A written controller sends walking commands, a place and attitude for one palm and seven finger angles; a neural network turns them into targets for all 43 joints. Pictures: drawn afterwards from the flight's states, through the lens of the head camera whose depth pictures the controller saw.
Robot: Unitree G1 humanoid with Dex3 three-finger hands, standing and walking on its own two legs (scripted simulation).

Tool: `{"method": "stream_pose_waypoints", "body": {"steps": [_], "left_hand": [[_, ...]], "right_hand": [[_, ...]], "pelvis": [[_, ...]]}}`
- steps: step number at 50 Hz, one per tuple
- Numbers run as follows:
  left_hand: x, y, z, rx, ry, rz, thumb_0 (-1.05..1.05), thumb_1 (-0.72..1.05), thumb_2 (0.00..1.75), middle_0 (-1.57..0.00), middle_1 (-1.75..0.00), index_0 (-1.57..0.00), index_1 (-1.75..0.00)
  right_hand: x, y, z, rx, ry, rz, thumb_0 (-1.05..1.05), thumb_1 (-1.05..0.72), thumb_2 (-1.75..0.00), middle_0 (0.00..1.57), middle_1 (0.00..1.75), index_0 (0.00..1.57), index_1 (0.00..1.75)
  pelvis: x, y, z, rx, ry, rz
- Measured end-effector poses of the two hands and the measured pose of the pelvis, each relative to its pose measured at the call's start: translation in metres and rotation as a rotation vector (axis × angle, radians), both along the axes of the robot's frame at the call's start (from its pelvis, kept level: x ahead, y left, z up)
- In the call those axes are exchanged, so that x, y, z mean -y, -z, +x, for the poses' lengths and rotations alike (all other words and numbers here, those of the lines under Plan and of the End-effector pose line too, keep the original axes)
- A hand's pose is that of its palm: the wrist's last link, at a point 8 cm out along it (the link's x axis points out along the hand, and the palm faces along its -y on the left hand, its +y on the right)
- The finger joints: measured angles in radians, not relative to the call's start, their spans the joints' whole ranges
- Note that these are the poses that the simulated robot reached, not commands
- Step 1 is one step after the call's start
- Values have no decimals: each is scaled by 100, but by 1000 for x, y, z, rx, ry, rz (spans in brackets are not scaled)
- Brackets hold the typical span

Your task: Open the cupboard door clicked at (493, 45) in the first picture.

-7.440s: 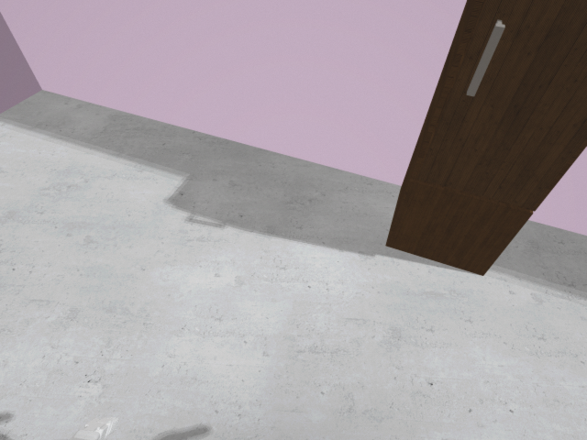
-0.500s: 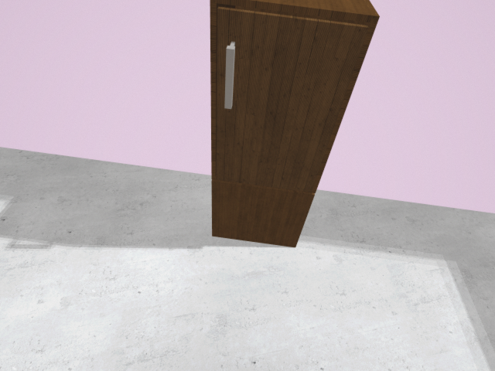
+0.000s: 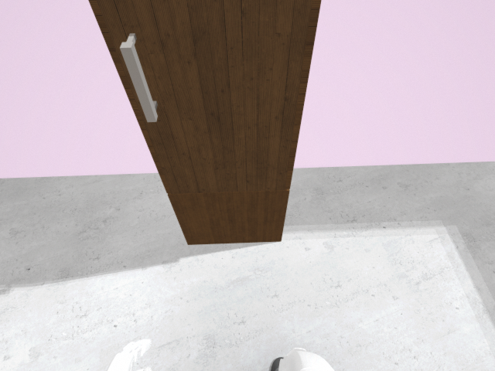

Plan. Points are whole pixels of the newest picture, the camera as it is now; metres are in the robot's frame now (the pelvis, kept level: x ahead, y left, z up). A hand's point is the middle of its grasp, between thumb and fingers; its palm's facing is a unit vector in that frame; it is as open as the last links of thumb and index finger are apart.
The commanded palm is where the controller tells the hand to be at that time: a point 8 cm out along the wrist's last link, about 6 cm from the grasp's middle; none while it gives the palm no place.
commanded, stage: take the last steps up to it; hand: left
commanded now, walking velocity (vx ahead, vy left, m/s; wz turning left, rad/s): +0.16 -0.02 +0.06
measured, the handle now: (142, 80) +0.63 +0.21 +0.11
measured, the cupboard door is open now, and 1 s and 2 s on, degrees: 0 0 0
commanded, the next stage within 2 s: come to a stop and stand still in 0.04 s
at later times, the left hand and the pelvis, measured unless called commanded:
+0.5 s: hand out of the picture +0.10 +0.18 -0.17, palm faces +0.10 -0.98 -0.18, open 7.4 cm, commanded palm none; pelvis +0.10 +0.01 +0.02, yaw +0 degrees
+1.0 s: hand out of the picture +0.11 +0.14 -0.16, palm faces +0.01 -0.97 -0.23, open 7.4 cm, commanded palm none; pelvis +0.03 -0.04 -0.01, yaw +0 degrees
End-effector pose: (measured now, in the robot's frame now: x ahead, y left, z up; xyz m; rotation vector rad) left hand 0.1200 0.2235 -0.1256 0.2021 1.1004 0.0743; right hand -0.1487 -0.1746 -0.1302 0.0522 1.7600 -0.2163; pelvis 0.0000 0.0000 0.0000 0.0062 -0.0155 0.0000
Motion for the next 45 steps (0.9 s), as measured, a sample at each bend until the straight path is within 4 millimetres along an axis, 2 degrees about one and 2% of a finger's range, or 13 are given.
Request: {"method": "stream_pose_waypoints", "body": {"steps": [2, 4, 7, 12, 16, 20, 24, 29, 35, 38, 41, 45], "left_hand": [[9, -3, 4, -10, -23, -7, 0, 91, 90, -20, -30, -20, -30], [16, -6, 1, -42, -50, -12, 0, 91, 90, -20, -30, -20, -30], [11, -15, 0, -55, -113, 18, -2, 95, 90, -21, -30, -20, -30], [9, -16, -8, -138, -127, 28, -2, 95, 90, -21, -30, -20, -30], [13, -9, -16, -208, -147, 1, -1, 93, 90, -20, -30, -20, -30], [9, 4, -22, -255, -185, -28, 0, 92, 90, -21, -30, -20, -30], [0, 10, -24, -285, -200, -29, 1, 91, 90, -21, -30, -20, -30], [-12, 3, -22, -293, -183, 6, 1, 91, 90, -21, -30, -20, -30], [-14, -6, -18, -248, -149, 62, 1, 91, 90, -20, -30, -20, -30], [-8, -2, -16, -181, -105, 102, 1, 91, 90, -20, -30, -20, -30], [3, -1, -18, -132, -73, 113, 1, 91, 90, -20, -30, -20, -30], [15, 1, -19, -66, -60, 88, 1, 91, 90, -20, -30, -20, -30]], "right_hand": [[17, 2, 34, 44, -20, -16, 1, -91, -90, 21, 29, 20, 30], [34, 3, 77, 117, -55, -38, 1, -91, -90, 20, 29, 20, 30], [56, 1, 147, 248, -114, -72, 1, -91, -90, 20, 29, 20, 30], [71, -7, 250, 437, -178, -112, 0, -91, -90, 20, 29, 19, 30], [66, -11, 308, 524, -210, -121, 0, -92, -90, 20, 29, 19, 30], [51, -11, 343, 560, -243, -126, 0, -91, -90, 20, 29, 19, 30], [37, -15, 354, 565, -268, -123, 0, -91, -90, 20, 29, 20, 30], [34, -15, 342, 549, -253, -118, 0, -91, -90, 20, 29, 20, 30], [59, -9, 312, 530, -215, -121, 0, -91, -90, 21, 29, 20, 30], [80, 3, 293, 548, -180, -118, 0, -91, -90, 21, 29, 20, 30], [99, 13, 273, 561, -165, -134, 0, -91, -90, 20, 29, 20, 30], [107, 15, 244, 563, -136, -154, 0, -91, -90, 20, 29, 20, 30]], "pelvis": [[6, -4, 13, 7, -9, -3], [11, -11, 25, 5, -14, -5], [16, -19, 43, -4, -27, -12], [18, -24, 70, -17, -18, -17], [12, -23, 87, -10, -3, -22], [1, -16, 100, 2, -10, -31], [-5, -15, 102, 7, 1, -4], [-3, -19, 90, -8, 7, -10], [12, -18, 71, -17, 16, -8], [26, -5, 62, -36, 34, 22], [30, 4, 51, 4, 25, -8], [33, 7, 44, 50, 9, -13]]}}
